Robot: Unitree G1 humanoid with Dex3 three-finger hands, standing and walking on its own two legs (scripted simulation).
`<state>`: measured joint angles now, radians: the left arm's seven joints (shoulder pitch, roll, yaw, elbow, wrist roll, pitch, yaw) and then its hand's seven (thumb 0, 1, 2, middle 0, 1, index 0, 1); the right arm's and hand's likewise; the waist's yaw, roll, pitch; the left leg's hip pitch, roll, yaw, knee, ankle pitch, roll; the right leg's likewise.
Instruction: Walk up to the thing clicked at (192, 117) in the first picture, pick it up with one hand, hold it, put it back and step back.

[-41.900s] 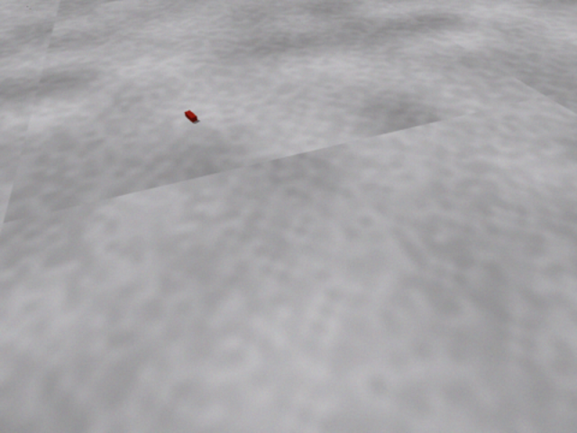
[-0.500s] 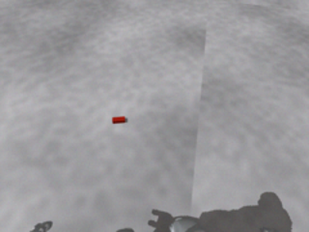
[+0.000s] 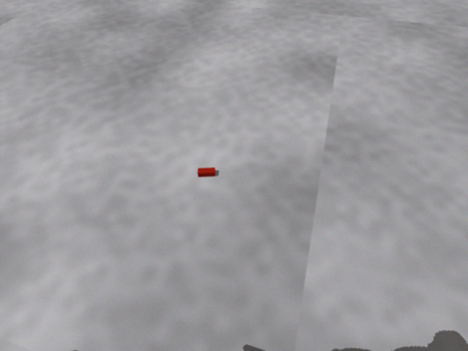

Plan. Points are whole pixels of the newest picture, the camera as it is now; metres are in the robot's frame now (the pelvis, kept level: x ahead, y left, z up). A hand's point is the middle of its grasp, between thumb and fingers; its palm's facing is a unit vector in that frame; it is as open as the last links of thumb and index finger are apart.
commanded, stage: step back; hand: left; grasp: from above
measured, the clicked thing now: (206, 172) +1.11 +0.22 -0.74
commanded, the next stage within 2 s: stand in 0.84 s
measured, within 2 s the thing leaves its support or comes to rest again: neither
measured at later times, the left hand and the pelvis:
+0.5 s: hand out of the picture +0.08 +0.27 -0.14, palm faces -0.01 -0.94 -0.34, open 7.4 cm; pelvis +0.01 +0.01 +0.01, yaw -1 degrees
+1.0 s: hand out of the picture +0.15 +0.25 -0.12, palm faces -0.05 -0.94 -0.35, open 7.4 cm; pelvis +0.03 +0.00 +0.02, yaw -2 degrees
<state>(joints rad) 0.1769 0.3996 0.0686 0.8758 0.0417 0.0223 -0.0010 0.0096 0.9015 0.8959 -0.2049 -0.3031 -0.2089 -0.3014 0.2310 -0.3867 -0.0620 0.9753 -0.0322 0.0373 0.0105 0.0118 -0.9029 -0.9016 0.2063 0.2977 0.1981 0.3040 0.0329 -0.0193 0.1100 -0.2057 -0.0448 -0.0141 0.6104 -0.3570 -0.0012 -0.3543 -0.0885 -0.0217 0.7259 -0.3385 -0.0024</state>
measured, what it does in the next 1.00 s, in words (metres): stands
